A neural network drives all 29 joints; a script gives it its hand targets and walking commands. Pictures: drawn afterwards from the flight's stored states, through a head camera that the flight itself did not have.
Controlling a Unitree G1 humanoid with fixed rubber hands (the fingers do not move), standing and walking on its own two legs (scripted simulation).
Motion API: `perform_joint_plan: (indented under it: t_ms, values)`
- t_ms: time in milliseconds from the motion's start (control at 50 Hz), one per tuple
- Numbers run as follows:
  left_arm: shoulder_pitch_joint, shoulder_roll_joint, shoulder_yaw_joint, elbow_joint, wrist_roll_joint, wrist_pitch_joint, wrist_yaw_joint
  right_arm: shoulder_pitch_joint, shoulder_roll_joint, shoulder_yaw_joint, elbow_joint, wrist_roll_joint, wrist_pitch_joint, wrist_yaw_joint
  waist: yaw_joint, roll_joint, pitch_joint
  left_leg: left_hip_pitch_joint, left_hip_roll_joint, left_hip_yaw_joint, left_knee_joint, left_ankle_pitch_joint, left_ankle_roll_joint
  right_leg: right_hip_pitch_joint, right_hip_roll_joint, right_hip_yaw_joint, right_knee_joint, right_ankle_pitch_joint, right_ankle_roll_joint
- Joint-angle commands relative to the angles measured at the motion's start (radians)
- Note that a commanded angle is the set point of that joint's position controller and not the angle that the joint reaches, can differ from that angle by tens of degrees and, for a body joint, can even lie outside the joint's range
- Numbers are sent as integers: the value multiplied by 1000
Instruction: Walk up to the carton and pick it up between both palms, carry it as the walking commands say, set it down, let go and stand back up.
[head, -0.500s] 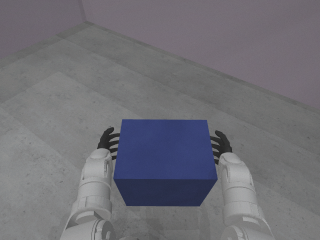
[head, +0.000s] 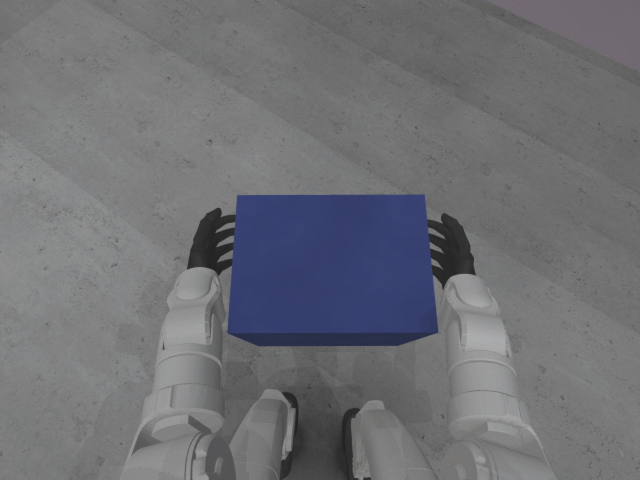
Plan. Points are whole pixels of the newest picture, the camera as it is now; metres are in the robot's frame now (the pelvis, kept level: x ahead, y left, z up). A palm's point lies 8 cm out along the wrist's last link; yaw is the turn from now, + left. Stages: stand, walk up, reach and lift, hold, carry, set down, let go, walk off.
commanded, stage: set down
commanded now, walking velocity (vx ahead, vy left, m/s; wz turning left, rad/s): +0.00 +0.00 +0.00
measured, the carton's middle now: (329, 281) +0.36 +0.00 -0.13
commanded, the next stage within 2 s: none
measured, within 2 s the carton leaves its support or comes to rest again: neither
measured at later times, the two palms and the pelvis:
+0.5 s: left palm (224, 266) +0.38 +0.16 -0.14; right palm (437, 275) +0.38 -0.16 -0.14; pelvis -0.01 +0.00 -0.08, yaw +0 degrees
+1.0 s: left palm (237, 269) +0.41 +0.16 -0.23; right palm (421, 279) +0.40 -0.16 -0.23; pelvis -0.03 +0.00 -0.16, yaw -1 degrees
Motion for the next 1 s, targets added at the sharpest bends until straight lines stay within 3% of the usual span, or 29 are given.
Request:
perform_joint_plan:
  t_ms: [0,200,400,620,980]
  values:
    - [-471,-891,-587,49,-124,-24,-219,-493,872,568,43,122,-20,218,2,24,-724,420,-42,-73,17,304,-13,115,42,52,-25,292,0]
    - [-520,-884,-580,85,-130,-20,-214,-537,874,553,80,130,-13,210,-3,20,-792,237,-58,-55,129,236,-17,-56,54,37,89,225,13]
    - [-613,-869,-560,135,-145,-31,-193,-637,873,552,111,165,-22,180,8,22,-879,67,-74,-31,265,165,-20,-198,69,28,218,169,28]
    - [-726,-859,-555,166,-180,-26,-164,-755,851,548,122,202,-23,146,-2,22,-940,-61,-89,-20,397,73,-23,-330,82,10,346,81,34]
    - [-874,-812,-532,204,-201,-38,-115,-911,792,516,152,241,-41,106,-1,34,-1020,-209,-96,-6,580,58,-36,-522,102,-20,539,53,40]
